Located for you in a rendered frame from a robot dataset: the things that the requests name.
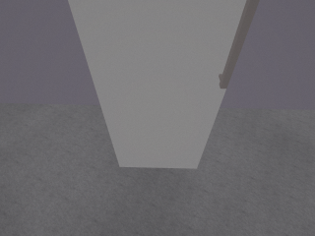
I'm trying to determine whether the fridge door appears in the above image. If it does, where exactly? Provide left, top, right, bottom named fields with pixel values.
left=68, top=0, right=247, bottom=169

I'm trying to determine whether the handle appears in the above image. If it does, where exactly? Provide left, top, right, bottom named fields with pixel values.
left=219, top=0, right=260, bottom=89

